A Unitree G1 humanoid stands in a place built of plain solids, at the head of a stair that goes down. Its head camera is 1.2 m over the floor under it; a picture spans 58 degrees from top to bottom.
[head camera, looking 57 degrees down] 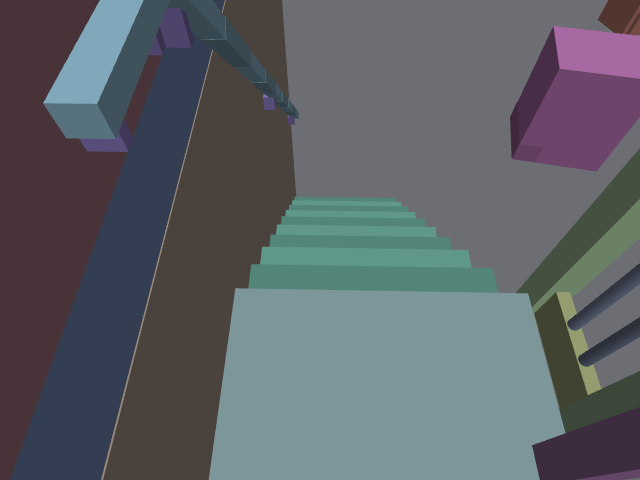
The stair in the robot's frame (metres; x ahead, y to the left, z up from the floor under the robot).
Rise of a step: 0.20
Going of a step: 0.20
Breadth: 0.90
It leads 1 degrees to the right of straight ahead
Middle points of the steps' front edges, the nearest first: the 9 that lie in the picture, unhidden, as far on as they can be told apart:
0.59 -0.19 0.00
0.79 -0.19 -0.20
1.00 -0.20 -0.40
1.20 -0.20 -0.61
1.40 -0.20 -0.81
1.60 -0.21 -1.01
1.81 -0.21 -1.21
2.01 -0.21 -1.42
2.21 -0.22 -1.62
